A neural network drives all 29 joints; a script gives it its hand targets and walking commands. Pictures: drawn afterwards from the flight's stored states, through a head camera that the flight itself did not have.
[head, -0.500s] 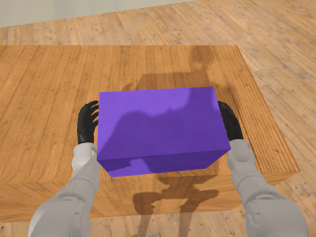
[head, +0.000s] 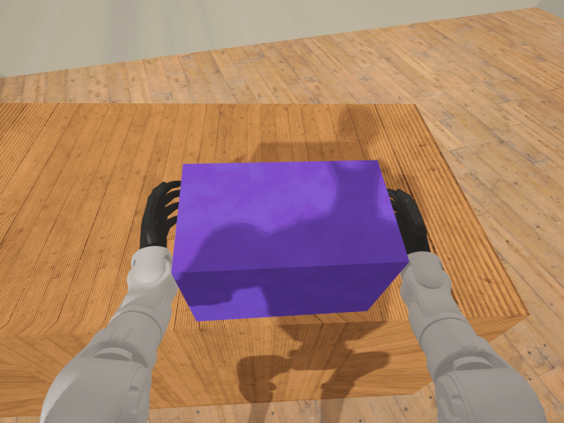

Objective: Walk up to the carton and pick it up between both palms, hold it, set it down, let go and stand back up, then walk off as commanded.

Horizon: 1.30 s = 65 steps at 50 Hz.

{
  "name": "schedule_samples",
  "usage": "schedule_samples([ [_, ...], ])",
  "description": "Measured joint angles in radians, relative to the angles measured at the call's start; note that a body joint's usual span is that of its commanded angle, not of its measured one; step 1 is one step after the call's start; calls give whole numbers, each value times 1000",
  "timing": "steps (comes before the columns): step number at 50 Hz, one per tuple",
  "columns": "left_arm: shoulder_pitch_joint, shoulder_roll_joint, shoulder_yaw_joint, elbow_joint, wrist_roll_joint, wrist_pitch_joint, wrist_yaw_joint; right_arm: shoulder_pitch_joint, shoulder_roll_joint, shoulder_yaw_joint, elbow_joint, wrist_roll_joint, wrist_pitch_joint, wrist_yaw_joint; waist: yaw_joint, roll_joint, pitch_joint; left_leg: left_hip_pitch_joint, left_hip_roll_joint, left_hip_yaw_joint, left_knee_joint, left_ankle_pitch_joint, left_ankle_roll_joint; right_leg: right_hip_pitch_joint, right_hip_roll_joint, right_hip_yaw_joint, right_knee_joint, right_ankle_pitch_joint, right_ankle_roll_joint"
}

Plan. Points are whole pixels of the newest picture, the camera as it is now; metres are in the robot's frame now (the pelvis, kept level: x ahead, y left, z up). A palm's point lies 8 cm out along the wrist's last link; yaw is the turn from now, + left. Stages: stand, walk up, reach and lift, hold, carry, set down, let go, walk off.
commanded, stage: reach and lift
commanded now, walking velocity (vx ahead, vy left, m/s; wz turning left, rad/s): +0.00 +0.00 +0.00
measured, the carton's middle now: (283, 244) +0.41 +0.02 +0.02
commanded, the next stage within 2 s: none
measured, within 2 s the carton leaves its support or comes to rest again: neither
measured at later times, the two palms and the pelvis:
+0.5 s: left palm (131, 223) +0.35 +0.21 +0.13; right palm (433, 225) +0.38 -0.17 +0.13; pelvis -0.02 -0.01 +0.01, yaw +1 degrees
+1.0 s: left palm (117, 198) +0.37 +0.22 +0.16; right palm (434, 198) +0.39 -0.16 +0.17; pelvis -0.02 +0.00 +0.01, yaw +1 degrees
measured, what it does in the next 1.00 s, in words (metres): stands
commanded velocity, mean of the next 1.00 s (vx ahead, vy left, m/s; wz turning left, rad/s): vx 0.00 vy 0.00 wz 0.00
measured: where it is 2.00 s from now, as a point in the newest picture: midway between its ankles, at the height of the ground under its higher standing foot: outside the picture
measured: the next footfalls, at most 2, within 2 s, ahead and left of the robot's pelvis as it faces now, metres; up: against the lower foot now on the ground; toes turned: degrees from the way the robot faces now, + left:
none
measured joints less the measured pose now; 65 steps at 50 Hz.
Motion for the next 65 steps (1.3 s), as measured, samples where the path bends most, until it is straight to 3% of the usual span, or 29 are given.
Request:
schedule_samples([
  [7, 1, 18, -20, -67, -15, 129, 10, 5, 0, 1, -110, 26, 167, -1, 0, -1, -11, 56, 0, 0, -32, 21, 0, 55, 1, 0, -30, 20, 0],
  [19, 0, 46, -50, -172, -33, 392, 20, 2, 0, 1, -180, 60, 403, -10, 0, -22, -22, 162, -1, 0, -80, 49, 0, 151, 1, 0, -58, 37, 0],
  [27, -17, 51, -19, -201, -33, 538, 15, -35, -3, 1, -180, 71, 537, -16, 0, -23, -22, 211, -3, 0, -96, 57, 0, 194, -1, 0, -60, 37, 0],
  [43, -52, 61, 46, -286, -33, 694, 15, -109, -12, 1, -186, 83, 647, -24, -4, -23, -23, 231, -16, -1, -103, 58, 1, 219, -13, 0, -73, 40, 0],
  [52, -53, 63, 32, -320, -33, 733, 28, -117, -20, 1, -190, 70, 664, -15, -25, -23, -23, 253, -16, -2, -127, 60, 1, 244, -13, 0, -104, 46, 0],
  [65, -53, 60, 71, -367, -30, 775, 21, -117, -21, 1, -248, 83, 710, -27, -26, -23, 0, 300, -16, -3, -166, 67, 1, 283, -11, 0, -127, 45, 0],
])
